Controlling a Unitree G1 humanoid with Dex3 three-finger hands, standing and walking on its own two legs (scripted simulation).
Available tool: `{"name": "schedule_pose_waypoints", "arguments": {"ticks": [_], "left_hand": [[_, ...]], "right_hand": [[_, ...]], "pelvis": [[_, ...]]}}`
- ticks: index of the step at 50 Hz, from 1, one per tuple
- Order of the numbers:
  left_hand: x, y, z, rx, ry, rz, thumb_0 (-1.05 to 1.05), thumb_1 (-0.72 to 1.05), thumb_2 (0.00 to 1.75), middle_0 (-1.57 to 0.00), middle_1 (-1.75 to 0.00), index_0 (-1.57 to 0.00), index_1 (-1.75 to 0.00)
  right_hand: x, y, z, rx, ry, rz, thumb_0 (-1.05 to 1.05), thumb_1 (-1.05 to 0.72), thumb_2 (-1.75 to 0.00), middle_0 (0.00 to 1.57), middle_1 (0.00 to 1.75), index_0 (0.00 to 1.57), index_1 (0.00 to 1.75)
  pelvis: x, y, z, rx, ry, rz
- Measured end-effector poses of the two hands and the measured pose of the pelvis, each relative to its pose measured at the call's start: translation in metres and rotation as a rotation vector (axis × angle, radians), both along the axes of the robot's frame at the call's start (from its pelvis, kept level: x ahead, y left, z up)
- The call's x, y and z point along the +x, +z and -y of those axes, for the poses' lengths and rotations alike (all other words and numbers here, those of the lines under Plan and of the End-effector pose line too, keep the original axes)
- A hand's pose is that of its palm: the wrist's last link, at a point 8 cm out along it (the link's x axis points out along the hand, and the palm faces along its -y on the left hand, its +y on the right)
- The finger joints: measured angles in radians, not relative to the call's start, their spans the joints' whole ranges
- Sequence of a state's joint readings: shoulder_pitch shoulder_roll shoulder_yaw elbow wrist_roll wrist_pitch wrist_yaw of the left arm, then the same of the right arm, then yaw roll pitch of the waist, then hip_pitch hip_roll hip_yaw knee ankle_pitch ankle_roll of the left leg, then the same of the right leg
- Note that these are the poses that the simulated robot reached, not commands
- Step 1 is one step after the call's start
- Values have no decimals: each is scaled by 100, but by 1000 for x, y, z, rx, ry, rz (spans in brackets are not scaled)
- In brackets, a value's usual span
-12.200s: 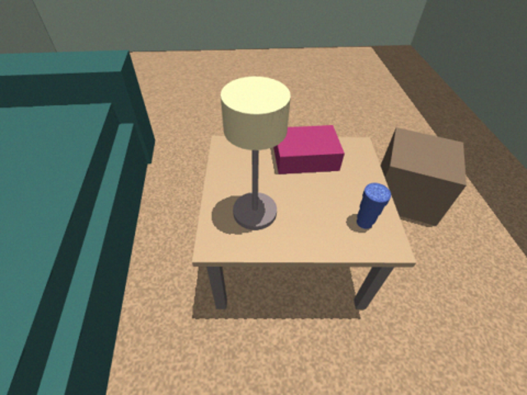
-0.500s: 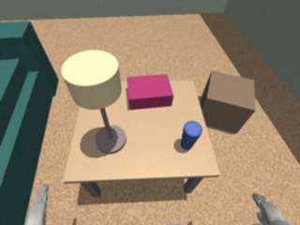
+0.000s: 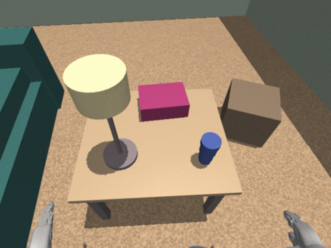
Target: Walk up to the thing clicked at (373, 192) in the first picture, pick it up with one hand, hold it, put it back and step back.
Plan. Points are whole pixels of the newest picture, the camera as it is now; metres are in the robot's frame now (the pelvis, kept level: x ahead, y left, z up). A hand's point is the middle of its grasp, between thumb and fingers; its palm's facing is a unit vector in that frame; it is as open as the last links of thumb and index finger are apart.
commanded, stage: go down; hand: right
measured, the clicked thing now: (207, 150) +0.49 -0.18 -0.22
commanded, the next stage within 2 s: approach in 1.62 s
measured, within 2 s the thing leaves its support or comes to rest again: neither
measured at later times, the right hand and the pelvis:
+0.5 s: hand (292, 188) +0.26 -0.31 -0.01, palm faces +0.15 +0.96 -0.24, open 17.2 cm; pelvis -0.01 +0.00 +0.00, yaw +0 degrees
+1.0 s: hand (300, 149) +0.34 -0.34 +0.04, palm faces +0.15 +0.98 -0.11, open 17.2 cm; pelvis -0.02 +0.00 +0.01, yaw +1 degrees
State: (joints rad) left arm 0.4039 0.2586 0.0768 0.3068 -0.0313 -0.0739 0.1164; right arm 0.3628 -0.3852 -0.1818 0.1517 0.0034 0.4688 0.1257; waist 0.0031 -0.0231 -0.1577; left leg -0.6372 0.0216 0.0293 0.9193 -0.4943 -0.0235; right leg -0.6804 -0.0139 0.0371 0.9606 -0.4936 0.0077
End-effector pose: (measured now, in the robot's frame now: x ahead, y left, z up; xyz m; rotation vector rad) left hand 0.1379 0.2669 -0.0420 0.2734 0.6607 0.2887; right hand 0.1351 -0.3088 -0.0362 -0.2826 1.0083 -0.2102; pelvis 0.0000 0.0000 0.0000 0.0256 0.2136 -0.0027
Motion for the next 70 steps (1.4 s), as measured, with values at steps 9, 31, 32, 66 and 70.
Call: {"name": "schedule_pose_waypoints", "arguments": {"ticks": [9,31,32,66,70], "left_hand": [[-5,4,6,3,-11,29,-1,-53,5,-6,-5,-6,-6],[-26,17,-3,50,-21,47,-1,-53,5,-6,-5,-6,-6],[-28,16,-4,53,-21,39,-1,-53,5,-6,-5,-6,-6],[-39,14,10,74,-66,-44,-1,-52,4,-6,-5,-7,-5],[-36,16,12,75,-68,-38,-1,-52,4,-5,-5,-6,-5]], "right_hand": [[-5,3,4,1,-7,25,-1,47,-5,6,6,6,6],[128,62,58,109,10,387,-1,47,-4,6,5,6,5],[131,63,60,114,12,397,-1,47,-4,6,5,6,5],[210,99,96,180,39,701,-2,52,-2,6,5,7,5],[216,101,99,183,40,715,-2,53,-2,6,5,7,5]], "pelvis": [[-7,-2,0,1,-3,6],[-16,6,-1,1,11,28],[-16,7,-1,1,13,26],[-28,3,5,25,25,-55],[-27,3,6,28,26,-62]]}}
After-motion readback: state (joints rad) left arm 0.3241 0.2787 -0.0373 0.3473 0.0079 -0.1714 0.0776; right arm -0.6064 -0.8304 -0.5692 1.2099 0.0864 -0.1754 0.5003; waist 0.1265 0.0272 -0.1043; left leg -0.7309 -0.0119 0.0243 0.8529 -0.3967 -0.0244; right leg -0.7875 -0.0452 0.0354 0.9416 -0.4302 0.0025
